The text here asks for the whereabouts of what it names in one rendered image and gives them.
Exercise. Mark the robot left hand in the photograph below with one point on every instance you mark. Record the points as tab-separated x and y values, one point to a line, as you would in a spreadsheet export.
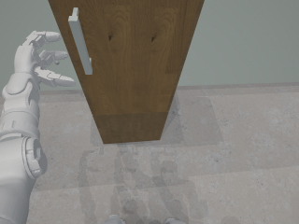
28	61

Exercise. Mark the robot left forearm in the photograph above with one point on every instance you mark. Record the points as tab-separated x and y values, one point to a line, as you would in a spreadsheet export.
21	113

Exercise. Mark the cupboard door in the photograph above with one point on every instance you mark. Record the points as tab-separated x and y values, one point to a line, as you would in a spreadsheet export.
136	47

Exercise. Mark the robot left upper arm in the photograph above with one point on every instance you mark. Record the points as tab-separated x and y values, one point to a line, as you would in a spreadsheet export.
22	161

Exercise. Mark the robot left shin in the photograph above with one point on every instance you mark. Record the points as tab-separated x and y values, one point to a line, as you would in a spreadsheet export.
113	216

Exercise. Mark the handle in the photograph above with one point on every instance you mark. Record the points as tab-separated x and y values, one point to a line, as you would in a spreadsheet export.
80	42

